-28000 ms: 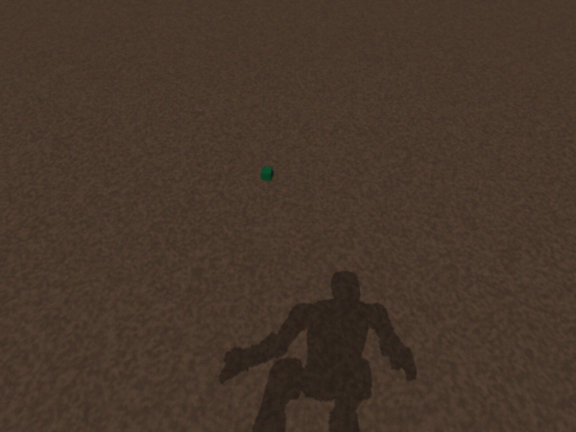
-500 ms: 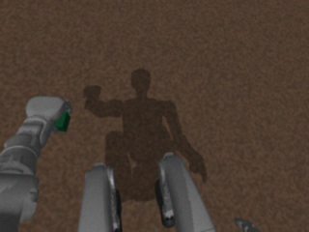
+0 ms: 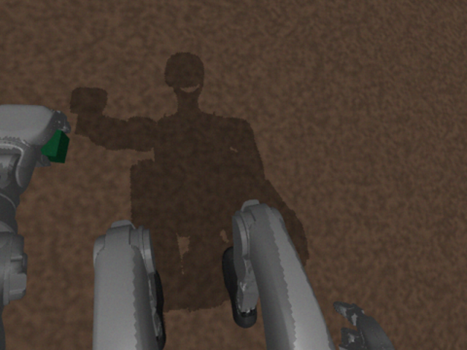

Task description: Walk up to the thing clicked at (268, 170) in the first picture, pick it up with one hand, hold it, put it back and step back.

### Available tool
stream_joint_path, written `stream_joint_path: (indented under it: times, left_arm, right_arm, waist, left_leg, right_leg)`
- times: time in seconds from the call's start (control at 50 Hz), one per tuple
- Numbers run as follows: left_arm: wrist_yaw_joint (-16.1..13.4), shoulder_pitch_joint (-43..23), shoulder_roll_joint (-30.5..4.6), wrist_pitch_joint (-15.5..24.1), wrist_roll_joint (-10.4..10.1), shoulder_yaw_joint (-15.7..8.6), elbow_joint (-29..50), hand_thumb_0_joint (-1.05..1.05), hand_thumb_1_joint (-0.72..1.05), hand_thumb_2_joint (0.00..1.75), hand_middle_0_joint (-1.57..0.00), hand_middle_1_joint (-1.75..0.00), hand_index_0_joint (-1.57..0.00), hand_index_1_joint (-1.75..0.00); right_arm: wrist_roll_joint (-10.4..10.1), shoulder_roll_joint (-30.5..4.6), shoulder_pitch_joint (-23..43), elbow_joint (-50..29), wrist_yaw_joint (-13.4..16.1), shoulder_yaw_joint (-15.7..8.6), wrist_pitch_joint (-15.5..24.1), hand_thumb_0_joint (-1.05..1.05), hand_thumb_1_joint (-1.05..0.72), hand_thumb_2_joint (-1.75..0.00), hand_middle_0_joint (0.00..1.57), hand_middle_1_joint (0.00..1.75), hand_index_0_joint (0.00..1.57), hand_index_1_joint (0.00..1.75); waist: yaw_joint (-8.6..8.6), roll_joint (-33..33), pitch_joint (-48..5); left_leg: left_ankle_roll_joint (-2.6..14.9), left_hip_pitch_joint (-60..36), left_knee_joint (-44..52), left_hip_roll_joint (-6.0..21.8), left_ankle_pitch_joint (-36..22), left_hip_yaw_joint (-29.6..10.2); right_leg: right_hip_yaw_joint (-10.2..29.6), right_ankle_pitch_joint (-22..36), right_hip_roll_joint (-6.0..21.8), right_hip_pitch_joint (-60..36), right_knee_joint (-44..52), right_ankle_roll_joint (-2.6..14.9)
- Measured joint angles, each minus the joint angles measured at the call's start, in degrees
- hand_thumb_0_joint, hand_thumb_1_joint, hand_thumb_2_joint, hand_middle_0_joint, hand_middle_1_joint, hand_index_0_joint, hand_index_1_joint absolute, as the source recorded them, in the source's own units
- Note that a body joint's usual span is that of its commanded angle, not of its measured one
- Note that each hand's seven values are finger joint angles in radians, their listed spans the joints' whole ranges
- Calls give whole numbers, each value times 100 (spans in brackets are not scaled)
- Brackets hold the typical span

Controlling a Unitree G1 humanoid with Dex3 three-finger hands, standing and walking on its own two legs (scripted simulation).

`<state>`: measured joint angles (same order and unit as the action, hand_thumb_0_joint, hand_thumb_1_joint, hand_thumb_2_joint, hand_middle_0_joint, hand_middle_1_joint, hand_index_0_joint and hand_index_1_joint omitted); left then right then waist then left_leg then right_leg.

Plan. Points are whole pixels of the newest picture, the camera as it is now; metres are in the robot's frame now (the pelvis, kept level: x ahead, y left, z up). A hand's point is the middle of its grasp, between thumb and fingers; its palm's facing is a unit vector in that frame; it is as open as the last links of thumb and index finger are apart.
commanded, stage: crouch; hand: left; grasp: from above
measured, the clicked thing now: (48, 145) +0.47 +0.27 -0.21
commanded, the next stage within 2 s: lower in 0.50 s
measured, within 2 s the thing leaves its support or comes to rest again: rests again in 1.56 s
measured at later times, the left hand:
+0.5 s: hand (51, 154) +0.46 +0.27 -0.24, palm faces -0.48 +0.03 -0.88, open 7.6 cm
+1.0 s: hand (57, 158) +0.47 +0.28 -0.30, palm faces -0.49 -0.01 -0.87, open 7.6 cm
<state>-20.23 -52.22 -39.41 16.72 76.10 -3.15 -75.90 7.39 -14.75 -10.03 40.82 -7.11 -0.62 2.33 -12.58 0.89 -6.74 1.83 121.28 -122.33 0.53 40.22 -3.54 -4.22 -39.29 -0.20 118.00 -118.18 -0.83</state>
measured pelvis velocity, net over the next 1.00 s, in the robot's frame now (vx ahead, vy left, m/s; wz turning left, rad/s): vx -0.01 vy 0.00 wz -0.07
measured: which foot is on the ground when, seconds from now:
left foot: down 0.00-1.00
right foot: down 0.00-1.00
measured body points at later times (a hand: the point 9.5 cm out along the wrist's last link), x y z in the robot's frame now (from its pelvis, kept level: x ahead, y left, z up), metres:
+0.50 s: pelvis -0.01 +0.00 -0.06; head +0.24 +0.06 +0.30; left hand +0.48 +0.27 -0.19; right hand +0.00 -0.28 -0.16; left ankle +0.07 +0.11 -0.38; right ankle +0.08 -0.12 -0.38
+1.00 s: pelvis -0.01 +0.00 -0.09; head +0.27 +0.08 +0.25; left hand +0.49 +0.28 -0.25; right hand +0.02 -0.29 -0.18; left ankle +0.07 +0.11 -0.38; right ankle +0.08 -0.12 -0.38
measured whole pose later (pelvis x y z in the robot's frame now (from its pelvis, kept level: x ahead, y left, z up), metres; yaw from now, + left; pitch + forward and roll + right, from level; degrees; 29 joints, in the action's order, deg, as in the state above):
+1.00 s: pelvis -0.01 +0.00 -0.09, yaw -4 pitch +34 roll -10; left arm -22.9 -56.6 -51.7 22.6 79.6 -7.3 -82.6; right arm 10.8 -16.4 -7.7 40.6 -8.6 6.0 1.9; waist -16.5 -3.8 2.6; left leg 1.7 134.2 -140.2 1.0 40.9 -7.3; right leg -7.7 -38.7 -1.0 129.6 -133.5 -0.8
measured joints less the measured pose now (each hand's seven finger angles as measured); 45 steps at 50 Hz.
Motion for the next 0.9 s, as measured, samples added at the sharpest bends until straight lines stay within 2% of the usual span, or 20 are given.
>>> stream_joint_path:
  times: [0.08, 0.26, 0.44, 0.6, 0.8, 0.9]
  left_arm:
    - [54, -56, -94, 117, 50, -55, -28, 2, 35, 19, -96, -21, -96, -19]
    - [-50, -248, -393, 343, 279, -188, -337, 3, 36, 20, -102, -26, -94, -23]
    - [-224, -494, -657, 320, 378, -226, -828, 4, 38, 19, -103, -27, -93, -24]
    - [-209, -505, -784, 264, 299, -264, -814, 5, 38, 18, -103, -27, -94, -23]
    - [-113, -621, -979, 268, 201, -158, -902, 5, 36, 19, -106, -24, -96, -22]
    - [-120, -521, -1109, 441, 236, -299, -755, 4, 36, 19, -106, -24, -96, -22]
  right_arm:
    - [27, -17, -38, 32, -61, 12, -52, 0, -93, -91, 20, 30, 20, 30]
    - [110, -85, -114, 125, -130, 106, -93, 0, -94, -91, 20, 30, 20, 30]
    - [178, -117, -94, 199, -83, 300, -50, 0, -93, -91, 20, 30, 20, 30]
    - [185, -82, -29, 160, -30, 442, -14, 0, -93, -91, 20, 30, 20, 30]
    - [188, -115, 160, 58, -54, 602, -26, 0, -94, -91, 20, 30, 20, 30]
    - [248, -139, 221, 1, -94, 641, -31, 0, -94, -91, 20, 30, 20, 30]
  waist:
    - [-16, -26, 59]
    - [-143, -101, 247]
    - [-293, -159, 398]
    - [-350, -189, 452]
    - [-364, -239, 627]
    - [-362, -337, 803]
  left_leg:
    - [10, 171, -199, 9, 13, -18]
    - [4, 555, -650, 17, -58, -71]
    - [-13, 896, -1043, 40, -121, -136]
    - [-27, 1061, -1263, 56, -65, -180]
    - [-20, 1163, -1474, 43, 44, -259]
    - [-12, 1225, -1631, 44, 74, -331]
  right_leg:
    - [-17, -2, -10, 160, -178, -8]
    - [-68, 79, -18, 525, -602, 1]
    - [-129, 172, -42, 869, -968, 26]
    - [-168, 145, -61, 1040, -1166, 38]
    - [-240, 47, -61, 1094, -1317, 23]
    - [-304, 38, -74, 1116, -1412, 7]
